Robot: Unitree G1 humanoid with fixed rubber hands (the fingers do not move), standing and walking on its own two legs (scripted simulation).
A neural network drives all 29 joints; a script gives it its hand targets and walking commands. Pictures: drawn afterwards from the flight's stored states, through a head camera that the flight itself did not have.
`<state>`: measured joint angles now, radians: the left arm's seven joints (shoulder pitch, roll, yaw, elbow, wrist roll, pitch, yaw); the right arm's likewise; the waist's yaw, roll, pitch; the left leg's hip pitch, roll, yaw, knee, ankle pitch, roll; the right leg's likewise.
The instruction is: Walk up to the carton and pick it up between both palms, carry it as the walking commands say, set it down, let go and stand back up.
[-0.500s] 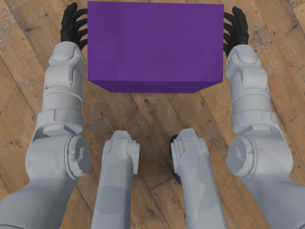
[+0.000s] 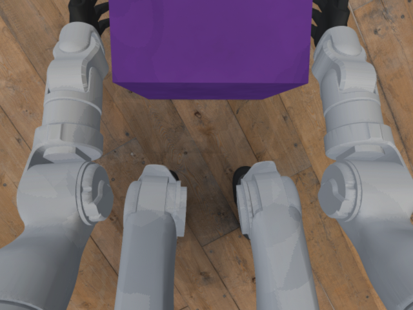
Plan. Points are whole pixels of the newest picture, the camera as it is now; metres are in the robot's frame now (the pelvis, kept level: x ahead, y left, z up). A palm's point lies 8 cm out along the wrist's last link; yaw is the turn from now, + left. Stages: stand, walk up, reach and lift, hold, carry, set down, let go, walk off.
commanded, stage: set down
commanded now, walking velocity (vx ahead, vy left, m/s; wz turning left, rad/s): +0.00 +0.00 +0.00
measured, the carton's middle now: (208, 50) +0.51 +0.00 -0.24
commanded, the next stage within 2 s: none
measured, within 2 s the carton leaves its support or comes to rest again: rests again in 1.90 s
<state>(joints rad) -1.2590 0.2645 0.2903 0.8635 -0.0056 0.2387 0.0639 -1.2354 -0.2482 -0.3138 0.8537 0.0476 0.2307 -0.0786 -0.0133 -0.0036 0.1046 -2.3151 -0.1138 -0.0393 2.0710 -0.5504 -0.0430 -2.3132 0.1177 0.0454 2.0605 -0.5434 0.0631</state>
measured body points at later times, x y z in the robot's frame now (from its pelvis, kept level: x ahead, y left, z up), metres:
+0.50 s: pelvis +0.00 +0.00 -0.02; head +0.35 +0.00 +0.26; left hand +0.54 +0.18 -0.18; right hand +0.53 -0.19 -0.18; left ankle +0.11 +0.12 -0.36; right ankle +0.11 -0.12 -0.36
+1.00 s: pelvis +0.00 +0.00 -0.03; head +0.35 +0.00 +0.25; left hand +0.54 +0.18 -0.18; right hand +0.53 -0.19 -0.18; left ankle +0.11 +0.11 -0.36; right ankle +0.11 -0.12 -0.36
